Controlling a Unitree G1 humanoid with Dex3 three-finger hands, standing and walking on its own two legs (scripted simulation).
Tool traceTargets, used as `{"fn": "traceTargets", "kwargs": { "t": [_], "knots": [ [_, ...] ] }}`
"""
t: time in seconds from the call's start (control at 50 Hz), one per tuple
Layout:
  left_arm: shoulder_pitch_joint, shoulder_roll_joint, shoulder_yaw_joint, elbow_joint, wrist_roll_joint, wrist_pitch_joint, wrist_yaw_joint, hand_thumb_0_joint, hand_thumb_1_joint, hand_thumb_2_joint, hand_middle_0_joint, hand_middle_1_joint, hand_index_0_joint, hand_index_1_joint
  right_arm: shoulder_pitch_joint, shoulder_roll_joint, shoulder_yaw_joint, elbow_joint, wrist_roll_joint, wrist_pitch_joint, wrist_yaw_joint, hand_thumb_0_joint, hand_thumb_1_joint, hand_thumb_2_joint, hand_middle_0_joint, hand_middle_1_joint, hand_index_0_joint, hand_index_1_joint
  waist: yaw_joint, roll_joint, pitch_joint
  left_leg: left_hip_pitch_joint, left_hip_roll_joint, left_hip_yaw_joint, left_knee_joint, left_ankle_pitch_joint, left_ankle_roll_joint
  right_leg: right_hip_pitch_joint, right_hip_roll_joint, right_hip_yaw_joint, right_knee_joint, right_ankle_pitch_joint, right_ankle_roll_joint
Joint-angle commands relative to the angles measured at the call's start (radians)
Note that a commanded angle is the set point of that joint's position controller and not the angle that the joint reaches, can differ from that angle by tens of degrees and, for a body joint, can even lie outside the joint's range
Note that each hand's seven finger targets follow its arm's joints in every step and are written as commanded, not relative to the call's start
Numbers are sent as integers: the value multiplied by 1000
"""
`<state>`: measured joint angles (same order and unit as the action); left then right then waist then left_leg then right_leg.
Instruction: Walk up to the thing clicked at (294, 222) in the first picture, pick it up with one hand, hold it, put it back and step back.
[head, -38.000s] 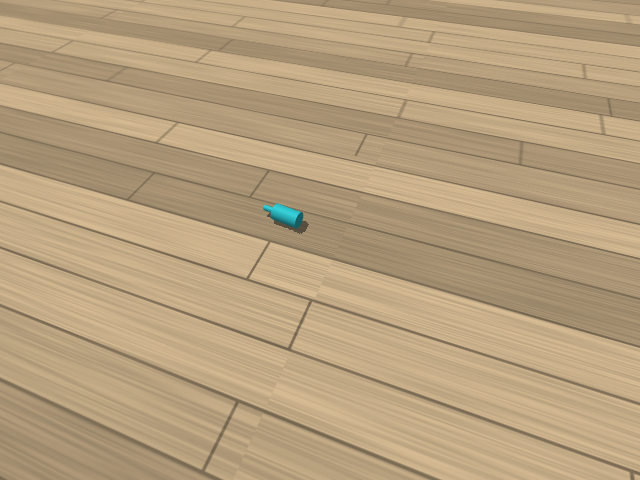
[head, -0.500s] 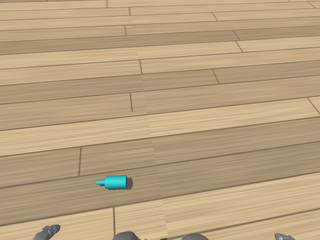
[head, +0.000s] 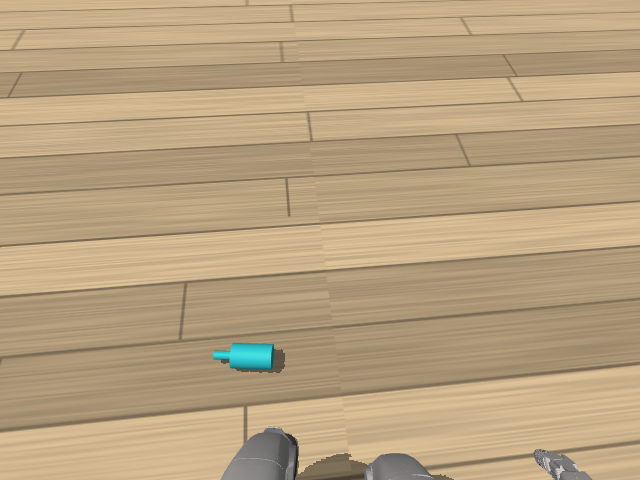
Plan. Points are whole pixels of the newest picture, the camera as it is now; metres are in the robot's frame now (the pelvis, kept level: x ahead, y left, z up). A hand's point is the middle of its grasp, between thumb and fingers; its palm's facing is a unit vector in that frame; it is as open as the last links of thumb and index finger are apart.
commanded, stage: walk up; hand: left
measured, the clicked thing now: (243, 355) +0.47 +0.26 -0.71
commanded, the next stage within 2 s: none
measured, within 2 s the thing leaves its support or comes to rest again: neither
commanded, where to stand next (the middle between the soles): +0.09 +0.00 m, yaw +0 degrees
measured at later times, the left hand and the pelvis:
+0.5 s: hand out of the picture -0.04 +0.27 -0.11, palm faces +0.05 -0.91 -0.42, open 7.4 cm; pelvis -0.02 -0.02 +0.02, yaw +2 degrees
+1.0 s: hand out of the picture +0.09 +0.24 -0.14, palm faces -0.01 -0.90 -0.44, open 7.4 cm; pelvis +0.00 -0.04 -0.01, yaw +2 degrees
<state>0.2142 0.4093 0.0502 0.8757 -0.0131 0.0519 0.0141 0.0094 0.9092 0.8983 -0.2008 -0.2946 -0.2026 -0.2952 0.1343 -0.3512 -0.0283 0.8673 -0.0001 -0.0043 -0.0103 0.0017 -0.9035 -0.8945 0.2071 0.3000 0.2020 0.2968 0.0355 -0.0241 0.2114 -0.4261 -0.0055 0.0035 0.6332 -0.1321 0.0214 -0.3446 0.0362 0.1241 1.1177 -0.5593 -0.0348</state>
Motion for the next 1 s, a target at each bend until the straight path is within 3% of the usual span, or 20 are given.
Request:
{"fn": "traceTargets", "kwargs": {
  "t": [0.0,0.12,0.14,0.18,0.22,0.24,0.3,0.38,0.46,0.52,0.54,0.56,0.58,0.7,0.78,0.88,0.9,0.92,0.94,0.98],
  "knots": [
    [212,182,56,21,-3,-2,1,0,900,900,-200,-300,-200,-300,-53,-305,-90,-102,-23,5,-22,0,-900,-900,200,300,200,300,10,203,-230,10,260,-235,-293,-219,189,50,-21,-55,-18,16,4],
    [273,167,94,44,37,-7,-21,0,900,900,-200,-300,-200,-300,-65,-312,-102,-120,-31,35,-9,0,-900,-900,200,300,200,300,21,203,-257,-89,233,-257,-230,-379,111,212,-26,-141,-486,127,-9],
    [266,193,109,32,53,-11,-21,0,900,900,-200,-300,-200,-300,-46,-271,-91,-122,-27,38,-12,0,-900,-900,200,300,200,300,25,93,-229,-175,168,-203,-119,-453,60,222,-59,-59,-561,68,-38],
    [79,356,135,-81,77,-18,-18,0,900,900,-200,-300,-200,-300,-115,-249,-92,-133,-11,28,-38,0,-900,-900,200,300,200,300,55,-238,-80,-174,-85,-108,423,-458,-29,-193,-461,518,-915,-162,-248],
    [-57,236,102,-106,62,-50,-4,0,900,900,-200,-300,-200,-300,-13,-238,-91,-81,2,16,-27,0,-900,-900,200,300,200,300,-37,-25,-83,-151,-87,-184,555,-327,-21,-108,-334,254,-748,289,-206],
    [-61,203,94,-89,63,-66,1,0,900,900,-200,-300,-200,-300,42,-212,-84,-63,8,7,-17,0,-900,-900,200,300,200,300,-61,-4,-152,-105,-77,-170,535,-255,-16,-42,-262,152,-736,268,-160],
    [93,263,123,-89,77,-104,-25,0,900,900,-200,-300,-200,-300,45,-276,-91,-74,-13,-23,30,0,-900,-900,200,300,200,300,46,-154,-211,-267,-34,-40,365,-282,-28,314,-283,238,-816,-240,-178],
    [222,279,121,-67,54,-119,-28,0,900,900,-200,-300,-200,-300,-65,-255,-83,-129,-27,-41,51,0,-900,-900,200,300,200,300,99,-86,-64,-341,5,-101,189,-333,-23,405,-365,303,-840,-90,-208],
    [175,271,102,-103,43,-121,-42,0,900,900,-200,-300,-200,-300,34,-232,-77,-111,-17,-61,63,0,-900,-900,200,300,200,300,36,-168,-120,-73,10,0,26,-290,-2,301,-311,103,-795,291,-180],
    [111,214,68,-134,34,-96,-49,0,900,900,-200,-300,-200,-300,276,-243,-106,-32,-11,-83,38,0,-900,-900,200,300,200,300,-88,-54,-219,425,-63,82,-188,-76,9,22,-172,-123,-487,438,-98],
    [133,157,52,-148,37,-88,-53,0,900,900,-200,-300,-200,-300,391,-307,-132,-19,-21,-89,18,0,-900,-900,200,300,200,300,-141,92,-277,603,48,-115,-229,-214,43,-157,-123,-160,-226,315,-57],
    [119,107,39,-184,34,-83,-55,0,900,900,-200,-300,-200,-300,427,-411,-148,-46,-40,-102,2,0,-900,-900,200,300,200,300,-138,242,-258,626,351,-641,-343,-412,149,-416,-1,-114,-17,4,-11],
    [83,230,66,-163,40,-70,-41,0,900,900,-200,-300,-200,-300,376,-456,-157,-65,-7,-100,3,0,-900,-900,200,300,200,300,-138,89,-203,439,463,-757,-402,-521,270,-384,-82,13,28,-19,-17],
    [201,198,71,-41,15,-48,-50,0,900,900,-200,-300,-200,-300,127,-297,-79,-110,-7,-104,-18,0,-900,-900,200,300,200,300,0,128,-44,21,263,-189,-302,92,183,-96,-126,-24,-108,200,28],
    [119,176,59,-58,-23,-36,-11,0,900,900,-200,-300,-200,-300,56,-294,-70,-131,-18,-25,-17,0,-900,-900,200,300,200,300,-10,300,-95,11,219,-86,-149,578,195,-11,-67,-123,-181,192,43],
    [138,209,70,-31,8,-57,14,0,900,900,-200,-300,-200,-300,16,-270,-75,-156,10,45,-6,0,-900,-900,200,300,200,300,13,144,-241,58,120,-65,147,197,100,136,-23,-175,-564,431,40],
    [103,258,84,-49,27,-68,18,0,900,900,-200,-300,-200,-300,82,-217,-61,-144,22,49,-9,0,-900,-900,200,300,200,300,-1,-37,-261,-25,59,-35,288,35,51,194,-141,-23,-607,688,7],
    [64,315,93,-76,39,-83,20,0,900,900,-200,-300,-200,-300,127,-166,-41,-135,27,51,-12,0,-900,-900,200,300,200,300,-24,-210,-273,-149,-59,-22,465,-417,9,229,-388,307,-662,896,-100],
    [48,354,92,-95,33,-82,23,0,900,900,-200,-300,-200,-300,116,-219,-64,-121,19,66,-32,0,-900,-900,200,300,200,300,1,-198,-340,-64,-59,-149,641,-571,16,120,-492,443,-676,869,-261],
    [-12,305,83,-99,29,-88,38,0,900,900,-200,-300,-200,-300,114,-268,-86,-98,20,71,-26,0,-900,-900,200,300,200,300,-25,-83,-290,-74,-40,-220,759,-431,5,61,-397,315,-647,677,-234]
  ]
}}
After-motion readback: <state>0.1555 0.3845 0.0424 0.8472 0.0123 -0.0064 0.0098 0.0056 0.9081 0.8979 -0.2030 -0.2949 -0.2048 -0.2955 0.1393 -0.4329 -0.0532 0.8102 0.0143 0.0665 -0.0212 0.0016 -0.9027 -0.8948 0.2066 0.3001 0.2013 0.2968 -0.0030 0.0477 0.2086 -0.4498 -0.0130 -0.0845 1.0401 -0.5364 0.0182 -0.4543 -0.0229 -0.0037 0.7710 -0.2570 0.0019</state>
